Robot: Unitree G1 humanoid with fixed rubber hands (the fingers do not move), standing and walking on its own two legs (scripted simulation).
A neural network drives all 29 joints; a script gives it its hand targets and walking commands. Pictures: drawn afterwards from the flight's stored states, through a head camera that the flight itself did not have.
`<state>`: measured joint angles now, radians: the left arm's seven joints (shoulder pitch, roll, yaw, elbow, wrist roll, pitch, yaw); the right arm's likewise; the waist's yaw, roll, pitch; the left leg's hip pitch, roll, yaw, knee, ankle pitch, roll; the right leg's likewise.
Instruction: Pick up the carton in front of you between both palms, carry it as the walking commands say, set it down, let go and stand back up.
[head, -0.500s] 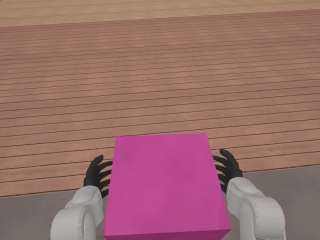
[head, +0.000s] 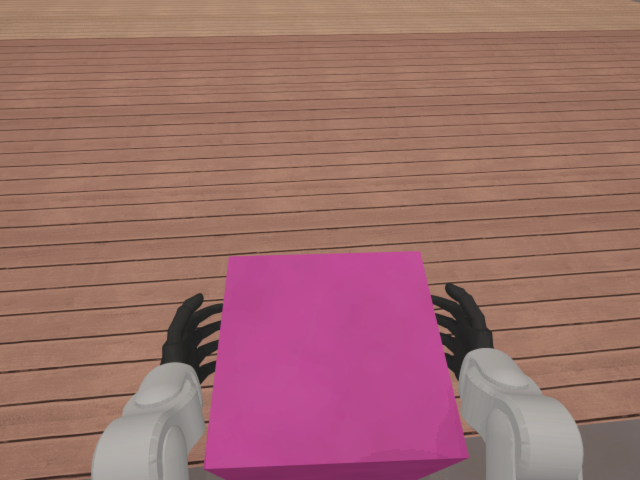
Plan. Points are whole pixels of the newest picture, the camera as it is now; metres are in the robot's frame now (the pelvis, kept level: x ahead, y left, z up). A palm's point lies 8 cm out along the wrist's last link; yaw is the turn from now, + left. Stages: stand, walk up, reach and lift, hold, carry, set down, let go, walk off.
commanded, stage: carry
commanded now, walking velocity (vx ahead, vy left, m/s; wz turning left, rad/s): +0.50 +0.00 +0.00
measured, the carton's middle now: (327, 380) +0.25 +0.00 +0.04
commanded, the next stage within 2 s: none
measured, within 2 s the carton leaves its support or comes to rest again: neither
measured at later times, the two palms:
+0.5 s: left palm (235, 149) +0.64 +0.15 +0.14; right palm (399, 147) +0.66 -0.15 +0.13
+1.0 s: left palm (260, 67) +1.00 +0.14 +0.16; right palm (383, 71) +0.98 -0.16 +0.16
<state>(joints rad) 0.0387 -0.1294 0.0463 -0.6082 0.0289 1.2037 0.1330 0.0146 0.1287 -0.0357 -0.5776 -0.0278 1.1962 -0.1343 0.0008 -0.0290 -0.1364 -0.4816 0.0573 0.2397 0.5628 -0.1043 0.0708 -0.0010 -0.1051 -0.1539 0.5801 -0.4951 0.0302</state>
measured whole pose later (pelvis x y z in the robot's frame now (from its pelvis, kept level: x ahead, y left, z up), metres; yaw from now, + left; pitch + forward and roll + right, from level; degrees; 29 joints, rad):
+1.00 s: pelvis +0.65 +0.01 +0.03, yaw +0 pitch +4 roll +1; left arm -0.48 -0.10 0.25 -0.27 -0.01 1.13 0.15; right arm -0.51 0.11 -0.22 -0.24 -0.01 1.12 -0.18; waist -0.08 0.00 0.01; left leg -0.55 -0.05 0.15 0.71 -0.38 0.12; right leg -0.34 0.02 0.01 1.20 -0.47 -0.05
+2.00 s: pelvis +1.26 +0.01 +0.13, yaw +1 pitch +4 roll +1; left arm -0.54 -0.15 0.31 -0.19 0.07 1.19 0.16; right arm -0.56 0.09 -0.25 -0.12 0.01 1.17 -0.19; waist -0.10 -0.01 -0.04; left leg -0.34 -0.02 0.10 0.54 -0.41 0.06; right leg -0.69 -0.03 -0.02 1.22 -0.39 -0.05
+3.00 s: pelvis +1.88 -0.03 +0.19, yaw +2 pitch +3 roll -1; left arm -0.58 -0.12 0.25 -0.12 0.05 1.20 0.18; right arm -0.57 0.06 -0.28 -0.11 0.00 1.20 -0.16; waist 0.08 0.02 -0.08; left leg -0.35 0.01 0.00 1.08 -0.52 0.02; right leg -0.53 0.01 -0.14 0.70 -0.37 -0.07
